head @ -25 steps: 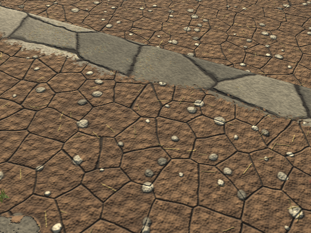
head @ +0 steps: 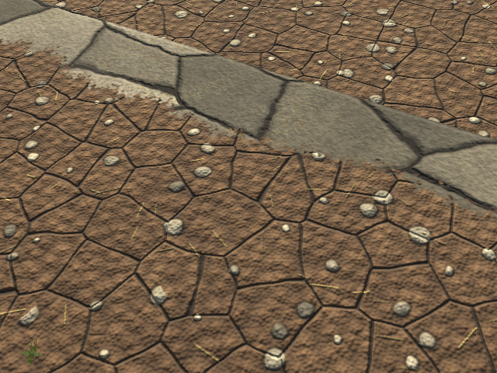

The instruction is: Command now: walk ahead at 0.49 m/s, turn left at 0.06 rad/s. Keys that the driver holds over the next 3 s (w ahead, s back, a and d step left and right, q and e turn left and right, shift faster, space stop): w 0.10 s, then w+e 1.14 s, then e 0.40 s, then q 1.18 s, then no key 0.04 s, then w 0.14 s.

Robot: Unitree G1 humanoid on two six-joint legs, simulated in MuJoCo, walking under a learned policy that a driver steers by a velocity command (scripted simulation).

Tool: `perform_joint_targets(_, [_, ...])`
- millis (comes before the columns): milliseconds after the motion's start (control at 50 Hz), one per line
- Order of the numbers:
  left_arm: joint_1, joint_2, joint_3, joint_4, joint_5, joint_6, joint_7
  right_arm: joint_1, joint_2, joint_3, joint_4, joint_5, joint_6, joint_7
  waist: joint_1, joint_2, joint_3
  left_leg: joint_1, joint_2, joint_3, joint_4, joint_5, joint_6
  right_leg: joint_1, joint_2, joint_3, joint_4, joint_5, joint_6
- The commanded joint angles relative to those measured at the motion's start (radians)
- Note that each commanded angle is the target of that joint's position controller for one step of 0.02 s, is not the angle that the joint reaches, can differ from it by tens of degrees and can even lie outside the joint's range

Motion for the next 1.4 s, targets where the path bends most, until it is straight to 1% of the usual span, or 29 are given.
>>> perform_joint_targets(20, [0.03, 0.153, 0.028, -0.022, 0.0, -0.014, 0.008, -0.167, -0.018, 0.012, -0.101, 0.01, -0.018, 0.002, 0.008, -0.144, 0.062, 0.045, -0.035, 0.063, -0.173, 0.072, 0.009, -0.044, -0.231, 0.092, -0.052, 0.595, -0.088])
perform_joint_targets(100, [0.02, 0.178, 0.028, 0.011, 0.004, -0.007, 0.019, -0.121, -0.056, 0.0, -0.078, 0.007, -0.021, -0.017, -0.043, -0.14, 0.035, 0.193, -0.084, 0.066, -0.265, 0.007, 0.072, 0.045, -0.281, 0.082, 0.064, 0.87, -0.076])
perform_joint_targets(140, [0.008, 0.19, 0.028, 0.021, 0.004, 0.004, 0.023, 0.112, -0.097, -0.022, 0.002, 0.0, -0.036, -0.037, -0.147, -0.116, -0.09, 0.486, -0.122, 0.058, -0.347, 0.002, 0.117, 0.008, -0.249, 0.069, 0.352, 0.963, -0.051])
perform_joint_targets(160, [0.004, 0.173, 0.021, 0.003, -0.001, 0.004, 0.02, 0.271, -0.153, -0.04, 0.039, -0.021, -0.046, -0.051, -0.207, -0.07, -0.193, 0.743, 0.019, -0.082, -0.354, -0.07, 0.156, -0.173, -0.214, 0.057, 0.596, 0.69, -0.043])
perform_joint_targets(180, [0.119, 0.042, -0.008, -0.028, -0.03, 0.008, 0.013, 0.339, -0.251, -0.066, 0.04, -0.046, -0.045, -0.06, -0.153, 0.151, -0.353, 1.043, 0.36, -0.546, -0.383, -0.153, 0.27, -0.515, -0.061, -0.008, 0.994, -0.034, -0.005])
perform_joint_targets(200, [0.102, 0.155, 0.023, -0.001, -0.011, 0.018, 0.024, 0.314, -0.201, -0.062, 0.036, 0.003, -0.033, -0.052, -0.166, 0.06, -0.363, 0.967, 0.393, -0.73, -0.508, -0.234, 0.292, -0.609, -0.025, 0.082, 1.116, -0.251, -0.02])
perform_joint_targets(220, [0.0, 0.171, 0.034, -0.027, -0.003, 0.021, 0.021, 0.206, -0.147, -0.046, 0.036, 0.019, -0.031, -0.052, -0.118, 0.009, -0.17, 0.801, 0.333, -0.549, -0.552, -0.284, 0.246, -0.648, -0.087, 0.109, 1.097, -0.144, -0.026])
perform_joint_targets(240, [-0.044, 0.144, 0.027, -0.035, -0.002, 0.018, 0.014, 0.139, -0.094, -0.035, 0.033, 0.02, -0.039, -0.048, -0.094, -0.003, -0.07, 0.659, 0.288, -0.422, -0.607, -0.224, 0.212, -0.626, -0.122, 0.101, 1.038, -0.075, -0.026])
perform_joint_targets(280, [-0.035, 0.116, 0.028, -0.017, 0.021, 0.042, 0.0, 0.114, -0.051, -0.023, 0.054, 0.023, -0.056, -0.052, -0.041, 0.019, 0.003, 0.501, 0.207, -0.242, -0.663, -0.099, 0.146, -0.543, -0.159, 0.097, 0.966, -0.034, -0.011])
perform_joint_targets(380, [-0.13, 0.084, 0.032, -0.044, 0.024, 0.079, -0.023, 0.167, -0.069, -0.032, 0.096, 0.029, -0.091, -0.055, -0.019, 0.002, 0.037, 0.488, 0.174, -0.047, -0.725, 0.054, 0.128, -0.633, -0.181, 0.078, 0.913, 0.1, 0.015])
perform_joint_targets(500, [-0.342, 0.061, 0.019, -0.114, 0.021, 0.073, -0.037, 0.243, -0.067, -0.027, 0.142, 0.027, -0.086, -0.062, -0.059, -0.003, 0.075, 0.561, 0.141, 0.11, -0.706, 0.218, 0.097, -0.688, -0.16, 0.005, 0.627, 0.304, 0.026])
perform_joint_targets(600, [-0.474, 0.063, 0.009, -0.171, 0.029, 0.068, -0.047, 0.334, -0.09, -0.029, 0.19, 0.02, -0.068, -0.081, -0.097, -0.001, 0.089, 0.739, 0.19, 0.173, -0.629, 0.428, 0.087, -0.677, -0.123, -0.086, 0.456, 0.228, -0.026])
perform_joint_targets(660, [-0.403, 0.087, 0.022, -0.159, 0.032, 0.07, -0.038, 0.311, -0.129, -0.038, 0.195, 0.016, -0.051, -0.092, -0.046, 0.041, 0.027, 0.799, 0.206, 0.219, -0.44, 0.843, 0.077, -0.535, -0.036, -0.14, 0.427, 0.065, -0.088])
perform_joint_targets(700, [-0.206, 0.132, 0.048, -0.102, 0.036, 0.059, -0.027, 0.295, -0.159, -0.047, 0.187, 0.015, -0.033, -0.091, 0.042, 0.035, -0.089, 0.743, 0.205, 0.231, -0.118, 0.847, 0.075, -0.292, 0.027, -0.127, 0.351, 0.005, -0.144])
perform_joint_targets(720, [-0.045, 0.2, 0.077, -0.057, 0.048, 0.054, -0.013, 0.274, -0.154, -0.046, 0.163, 0.019, -0.032, -0.086, 0.12, -0.037, -0.176, 0.551, 0.179, 0.238, 0.164, 0.586, 0.046, -0.043, -0.057, 0.025, 0.273, -0.038, -0.196])
perform_joint_targets(740, [-0.056, 0.317, 0.108, -0.067, 0.046, 0.059, 0.001, 0.308, -0.029, -0.023, 0.094, 0.03, -0.042, -0.062, 0.049, -0.279, -0.245, 0.078, -0.018, 0.211, 0.542, -0.339, -0.015, 0.276, -0.37, 0.548, 0.224, -0.046, -0.349])
perform_joint_targets(760, [-0.032, 0.32, 0.111, -0.074, 0.012, 0.071, 0.001, 0.185, -0.112, -0.039, 0.054, 0.026, -0.058, -0.055, 0.091, -0.165, -0.285, -0.077, -0.087, -0.027, 0.659, -0.422, -0.02, 0.306, -0.417, 0.798, 0.086, -0.029, -0.392])
perform_joint_targets(780, [-0.088, 0.289, 0.103, -0.065, 0.007, 0.074, 0.01, 0.111, -0.105, -0.035, 0.026, 0.033, -0.074, -0.05, 0.065, -0.11, -0.136, -0.151, -0.014, -0.07, 0.606, -0.306, -0.009, 0.206, -0.399, 0.628, 0.064, 0.047, -0.352])
perform_joint_targets(820, [-0.18, 0.2, 0.081, -0.07, 0.003, 0.063, 0.015, 0.131, -0.099, -0.033, 0.043, 0.024, -0.078, -0.054, -0.024, -0.002, -0.015, -0.033, 0.044, -0.063, 0.427, -0.213, -0.017, -0.03, -0.308, 0.44, 0.038, 0.274, -0.264])
perform_joint_targets(880, [-0.194, 0.176, 0.068, -0.071, -0.009, 0.033, 0.014, 0.166, -0.071, -0.03, 0.04, -0.011, -0.021, -0.045, -0.078, -0.029, -0.031, 0.079, 0.052, -0.053, 0.316, -0.216, -0.06, -0.143, -0.222, 0.32, 0.022, 0.454, -0.239])
perform_joint_targets(960, [-0.119, 0.214, 0.076, -0.056, -0.008, 0.024, 0.012, 0.023, -0.06, -0.024, -0.021, -0.007, 0.0, -0.038, -0.045, -0.076, 0.01, 0.014, 0.047, -0.022, 0.139, -0.077, -0.091, -0.18, -0.173, 0.291, -0.002, 0.436, -0.202])
perform_joint_targets(1120, [0.012, 0.228, 0.077, -0.048, 0.008, 0.034, 0.022, -0.233, -0.074, -0.006, -0.119, 0.011, -0.017, -0.027, 0.055, -0.125, 0.02, -0.009, -0.023, -0.029, -0.173, 0.064, -0.07, -0.021, -0.184, 0.365, 0.085, 0.506, -0.155])
perform_joint_targets(1180, [-0.047, 0.256, 0.083, -0.071, 0.013, 0.032, 0.033, -0.157, -0.109, -0.014, -0.114, 0.017, -0.031, -0.031, -0.005, -0.143, 0.01, 0.176, -0.052, -0.049, -0.285, -0.006, -0.035, -0.05, -0.199, 0.402, 0.152, 0.563, -0.112])
perform_joint_targets(1220, [-0.099, 0.269, 0.085, -0.084, 0.008, 0.022, 0.021, 0.078, -0.161, -0.037, -0.047, 0.015, -0.049, -0.051, -0.118, -0.095, -0.097, 0.51, -0.076, -0.039, -0.369, -0.034, 0.007, -0.132, -0.127, 0.359, 0.4, 0.673, -0.068])
perform_joint_targets(1240, [-0.093, 0.212, 0.069, -0.107, -0.003, 0.013, 0.01, 0.232, -0.225, -0.053, -0.036, -0.006, -0.059, -0.069, -0.175, -0.007, -0.234, 0.743, 0.103, -0.214, -0.401, -0.206, 0.052, -0.249, -0.062, 0.301, 0.658, 0.461, -0.045])
perform_joint_targets(1260, [0.012, 0.108, 0.049, -0.138, -0.039, 0.017, 0.015, 0.252, -0.312, -0.071, -0.051, -0.029, -0.05, -0.077, -0.116, 0.217, -0.342, 0.968, 0.393, -0.649, -0.478, -0.185, 0.157, -0.547, 0.099, 0.17, 0.95, -0.242, -0.005])
perform_joint_targets(1280, [0.034, 0.196, 0.058, -0.119, -0.004, 0.031, 0.027, 0.197, -0.256, -0.067, -0.056, -0.005, -0.037, -0.072, -0.078, 0.153, -0.305, 0.883, 0.405, -0.773, -0.502, -0.108, 0.198, -0.632, 0.032, 0.162, 1.066, -0.286, -0.009])
perform_joint_targets(1320, [-0.064, 0.198, 0.064, -0.107, 0.011, 0.051, 0.023, 0.095, -0.104, -0.029, -0.068, 0.012, -0.036, -0.066, -0.054, -0.039, -0.098, 0.649, 0.313, -0.419, -0.485, 0.249, 0.172, -0.606, -0.041, 0.135, 1.057, -0.162, 0.016])
perform_joint_targets(1400, [-0.088, 0.157, 0.064, -0.128, 0.024, 0.1, -0.006, 0.117, -0.094, -0.021, -0.033, 0.024, -0.055, -0.062, -0.02, 0.074, -0.081, 0.532, 0.22, -0.131, -0.506, 0.617, 0.141, -0.544, -0.06, 0.097, 0.987, -0.118, 0.055])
